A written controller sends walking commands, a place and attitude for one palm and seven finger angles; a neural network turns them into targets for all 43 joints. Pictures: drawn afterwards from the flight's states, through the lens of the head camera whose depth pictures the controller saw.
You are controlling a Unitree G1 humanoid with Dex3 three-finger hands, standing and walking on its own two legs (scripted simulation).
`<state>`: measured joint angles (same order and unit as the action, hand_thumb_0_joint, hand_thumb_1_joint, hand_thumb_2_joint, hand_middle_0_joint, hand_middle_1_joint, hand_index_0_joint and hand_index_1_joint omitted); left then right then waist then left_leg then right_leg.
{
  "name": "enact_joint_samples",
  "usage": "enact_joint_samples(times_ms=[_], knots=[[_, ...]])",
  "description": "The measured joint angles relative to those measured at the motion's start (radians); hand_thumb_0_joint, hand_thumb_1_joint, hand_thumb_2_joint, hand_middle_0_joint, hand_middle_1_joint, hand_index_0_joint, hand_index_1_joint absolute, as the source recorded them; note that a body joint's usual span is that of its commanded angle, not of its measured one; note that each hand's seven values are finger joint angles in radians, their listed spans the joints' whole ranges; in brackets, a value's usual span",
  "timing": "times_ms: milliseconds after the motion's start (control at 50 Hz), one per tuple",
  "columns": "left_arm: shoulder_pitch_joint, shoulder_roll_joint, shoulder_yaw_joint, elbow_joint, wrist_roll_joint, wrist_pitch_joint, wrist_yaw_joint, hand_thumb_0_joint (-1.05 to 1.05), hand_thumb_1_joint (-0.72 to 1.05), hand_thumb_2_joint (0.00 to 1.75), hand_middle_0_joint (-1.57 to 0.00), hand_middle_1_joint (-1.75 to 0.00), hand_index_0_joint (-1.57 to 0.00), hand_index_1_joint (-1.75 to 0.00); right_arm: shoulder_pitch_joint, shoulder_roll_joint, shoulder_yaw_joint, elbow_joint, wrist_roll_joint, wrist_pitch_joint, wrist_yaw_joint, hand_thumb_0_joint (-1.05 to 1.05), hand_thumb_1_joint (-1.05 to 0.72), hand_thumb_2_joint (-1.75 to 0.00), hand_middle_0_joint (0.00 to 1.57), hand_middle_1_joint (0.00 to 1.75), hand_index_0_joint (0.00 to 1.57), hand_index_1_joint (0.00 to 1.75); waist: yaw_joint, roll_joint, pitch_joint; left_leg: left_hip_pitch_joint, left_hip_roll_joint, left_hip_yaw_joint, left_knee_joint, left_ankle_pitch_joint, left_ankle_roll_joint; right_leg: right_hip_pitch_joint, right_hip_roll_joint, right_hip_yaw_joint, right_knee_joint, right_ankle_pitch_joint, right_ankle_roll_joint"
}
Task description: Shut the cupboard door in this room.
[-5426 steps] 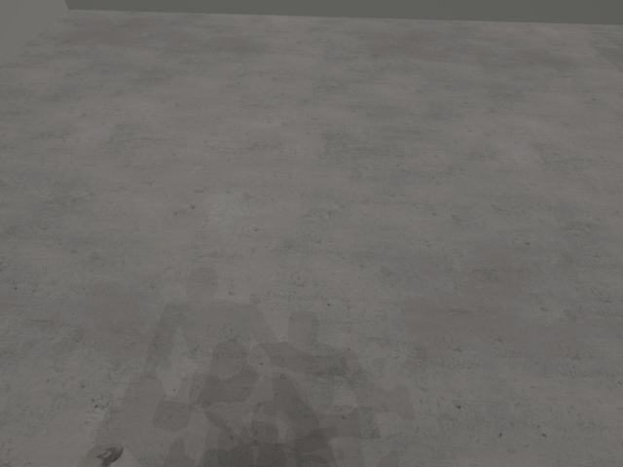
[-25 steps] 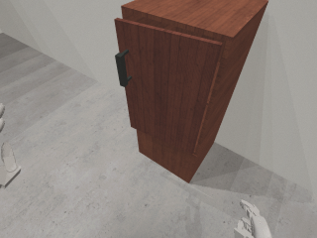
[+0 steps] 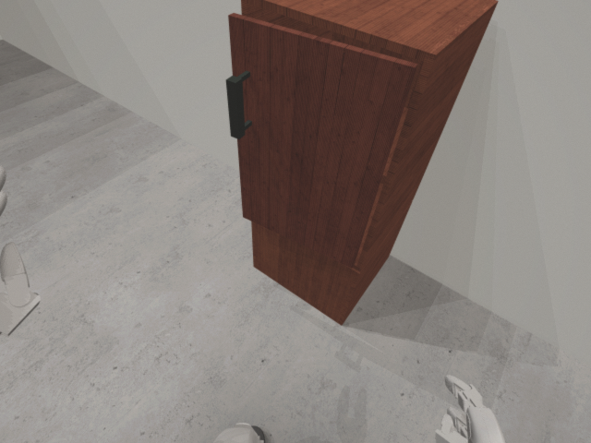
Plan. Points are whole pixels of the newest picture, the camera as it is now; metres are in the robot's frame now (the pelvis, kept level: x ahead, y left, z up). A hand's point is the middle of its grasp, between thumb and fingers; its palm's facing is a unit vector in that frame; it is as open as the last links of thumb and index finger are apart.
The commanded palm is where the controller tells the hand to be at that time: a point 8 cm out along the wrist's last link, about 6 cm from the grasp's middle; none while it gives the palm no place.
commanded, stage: step back with the hand held close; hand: left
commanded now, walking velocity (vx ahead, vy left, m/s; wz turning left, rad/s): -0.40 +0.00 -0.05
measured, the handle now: (241, 104) +0.78 +0.16 +0.05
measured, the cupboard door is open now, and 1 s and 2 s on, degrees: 7 7 7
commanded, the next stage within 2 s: stop stepping back and stand still in 0.20 s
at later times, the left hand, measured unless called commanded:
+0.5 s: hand out of the picture +0.07 +0.35 +0.18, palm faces +0.56 -0.77 -0.31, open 7.4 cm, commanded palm +0.03 +0.37 +0.19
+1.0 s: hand out of the picture +0.04 +0.38 +0.18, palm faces +0.46 -0.81 -0.37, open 7.4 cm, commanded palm -0.01 +0.40 +0.19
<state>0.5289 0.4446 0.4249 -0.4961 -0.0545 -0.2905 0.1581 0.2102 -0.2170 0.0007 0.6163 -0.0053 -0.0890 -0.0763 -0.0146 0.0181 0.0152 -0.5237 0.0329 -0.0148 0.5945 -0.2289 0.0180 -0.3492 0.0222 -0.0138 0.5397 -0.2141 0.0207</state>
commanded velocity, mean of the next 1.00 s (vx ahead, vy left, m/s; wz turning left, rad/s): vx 0.02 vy -0.06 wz -0.02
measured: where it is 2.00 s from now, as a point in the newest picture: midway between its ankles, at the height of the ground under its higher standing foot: outside the picture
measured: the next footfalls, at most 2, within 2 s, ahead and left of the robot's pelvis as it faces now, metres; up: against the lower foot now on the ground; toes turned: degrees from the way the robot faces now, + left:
right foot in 0.32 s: -0.05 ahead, -0.10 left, +0.00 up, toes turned +2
left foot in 0.50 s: +0.01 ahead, +0.16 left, +0.00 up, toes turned +4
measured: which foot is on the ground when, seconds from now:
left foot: down 0.00-0.34, up 0.36-0.48, down 0.50-0.82, up 0.84-1.00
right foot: down 0.00-0.16, up 0.18-0.30, down 0.32-0.52, up 0.54-0.80, down 0.82-1.00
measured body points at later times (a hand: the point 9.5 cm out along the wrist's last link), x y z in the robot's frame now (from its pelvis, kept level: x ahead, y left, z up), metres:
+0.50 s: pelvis -0.09 +0.06 -0.01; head -0.12 +0.09 +0.44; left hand +0.04 +0.39 +0.19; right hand +0.07 -0.16 -0.08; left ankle -0.03 +0.16 -0.73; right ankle -0.09 -0.10 -0.72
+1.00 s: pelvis -0.16 +0.11 +0.01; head -0.19 +0.13 +0.46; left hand +0.01 +0.42 +0.20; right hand -0.05 -0.15 -0.08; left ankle -0.09 +0.22 -0.68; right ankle -0.20 +0.03 -0.72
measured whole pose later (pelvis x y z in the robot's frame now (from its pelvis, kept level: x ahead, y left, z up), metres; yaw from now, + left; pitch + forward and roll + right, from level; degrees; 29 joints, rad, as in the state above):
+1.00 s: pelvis -0.16 +0.11 +0.01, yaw -2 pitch -2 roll -1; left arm 0.53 0.41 0.40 -0.44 -0.06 -0.14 0.18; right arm 0.31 -0.22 0.00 0.68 0.00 -0.01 -0.08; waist 0.00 -0.02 -0.06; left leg -0.49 0.06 0.06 0.88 -0.35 -0.01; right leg -0.12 0.06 -0.08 0.47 -0.33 -0.08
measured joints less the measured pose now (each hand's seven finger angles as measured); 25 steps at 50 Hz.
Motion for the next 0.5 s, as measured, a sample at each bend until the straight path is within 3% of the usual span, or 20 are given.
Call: enact_joint_samples(times_ms=[80, 140, 240, 300, 320, 340, 380, 420, 460, 500], knots=[[0.004, 0.003, -0.008, -0.031, 0.0, -0.004, 0.01, 0.01, 0.89, 0.9, -0.22, -0.3, -0.22, -0.3, 0.005, -0.011, -0.005, 0.015, -0.003, 0.01, -0.003, 0.02, -0.9, -0.9, 0.2, 0.3, 0.2, 0.3, 0.007, -0.004, 0.001, -0.026, -0.011, -0.006, 0.044, -0.061, -0.01, -0.017, -0.012, -0.006, 0.018, 0.003, 0.008], [-0.018, 0.005, -0.004, -0.037, -0.003, -0.004, 0.014, 0.01, 0.89, 0.9, -0.22, -0.3, -0.22, -0.3, 0.006, -0.014, -0.007, 0.027, -0.005, 0.015, -0.012, 0.02, -0.9, -0.9, 0.2, 0.3, 0.2, 0.3, 0.007, 0.005, 0.005, -0.042, -0.011, -0.015, 0.055, -0.049, -0.002, -0.038, -0.011, -0.016, 0.054, -0.086, 0.005], [-0.09, 0.058, 0.041, -0.033, -0.017, 0.005, -0.011, 0.01, 0.89, 0.9, -0.22, -0.3, -0.22, -0.3, 0.004, 0.028, -0.025, 0.024, -0.013, -0.002, -0.007, 0.02, -0.9, -0.9, 0.2, 0.3, 0.2, 0.3, -0.025, 0.025, 0.028, -0.063, 0.02, -0.01, -0.023, 0.122, 0.023, -0.073, 0.06, -0.017, 0.301, -0.267, -0.017], [-0.063, 0.092, 0.07, -0.055, -0.042, 0.0, -0.014, 0.01, 0.89, 0.9, -0.22, -0.3, -0.22, -0.3, 0.009, 0.055, -0.027, 0.031, -0.007, -0.018, 0.018, 0.02, -0.9, -0.9, 0.2, 0.3, 0.2, 0.3, -0.031, 0.012, 0.001, -0.083, 0.033, 0.044, -0.075, 0.191, 0.023, 0.028, 0.076, -0.056, 0.245, -0.321, -0.042], [-0.039, 0.1, 0.083, -0.064, -0.05, -0.001, -0.013, 0.01, 0.89, 0.9, -0.22, -0.3, -0.22, -0.3, 0.007, 0.061, -0.023, 0.031, -0.007, -0.019, 0.025, 0.02, -0.9, -0.9, 0.2, 0.3, 0.2, 0.3, -0.025, -0.003, -0.015, -0.098, 0.029, 0.075, -0.075, 0.182, 0.014, 0.075, 0.065, -0.059, 0.171, -0.333, -0.058], [-0.022, 0.092, 0.088, -0.069, -0.051, -0.006, -0.014, 0.01, 0.89, 0.9, -0.22, -0.3, -0.22, -0.3, -0.005, 0.059, -0.02, 0.035, -0.006, -0.019, 0.029, 0.02, -0.9, -0.9, 0.2, 0.3, 0.2, 0.3, -0.012, -0.002, -0.014, -0.116, 0.033, 0.093, -0.044, 0.125, -0.01, 0.081, 0.059, -0.054, 0.131, -0.261, -0.062], [0.005, 0.062, 0.065, -0.073, -0.038, -0.005, -0.014, 0.01, 0.89, 0.9, -0.22, -0.3, -0.22, -0.3, -0.016, 0.048, -0.013, 0.058, -0.007, -0.006, 0.032, 0.02, -0.9, -0.9, 0.2, 0.3, 0.2, 0.3, 0.017, -0.003, -0.005, -0.147, 0.009, 0.069, 0.165, -0.039, -0.051, 0.079, 0.037, -0.04, 0.138, -0.165, -0.048], [0.024, 0.02, 0.025, -0.069, -0.023, 0.021, -0.015, 0.01, 0.89, 0.9, -0.22, -0.3, -0.22, -0.3, 0.003, 0.04, 0.001, 0.08, -0.008, 0.017, 0.033, 0.02, -0.9, -0.9, 0.2, 0.3, 0.2, 0.3, 0.059, -0.027, -0.033, -0.128, -0.021, 0.046, 0.364, -0.113, -0.054, 0.086, 0.008, -0.005, 0.127, -0.157, -0.033], [0.014, -0.021, -0.005, -0.04, -0.008, 0.044, -0.004, 0.01, 0.89, 0.9, -0.22, -0.3, -0.22, -0.3, 0.03, 0.036, 0.017, 0.084, -0.008, 0.025, 0.019, 0.02, -0.9, -0.9, 0.2, 0.3, 0.2, 0.3, 0.081, -0.05, -0.059, -0.022, -0.02, 0.042, 0.316, -0.134, -0.038, 0.098, -0.017, 0.019, 0.093, -0.14, -0.008], [-0.038, -0.053, -0.027, 0.0, 0.005, 0.069, 0.008, 0.01, 0.89, 0.9, -0.22, -0.3, -0.22, -0.3, 0.053, 0.017, 0.023, 0.067, -0.004, 0.009, 0.001, 0.02, -0.9, -0.9, 0.2, 0.3, 0.2, 0.3, 0.08, -0.039, -0.074, 0.109, -0.002, 0.017, 0.124, -0.118, -0.019, 0.089, -0.028, 0.01, 0.089, -0.129, 0.013]])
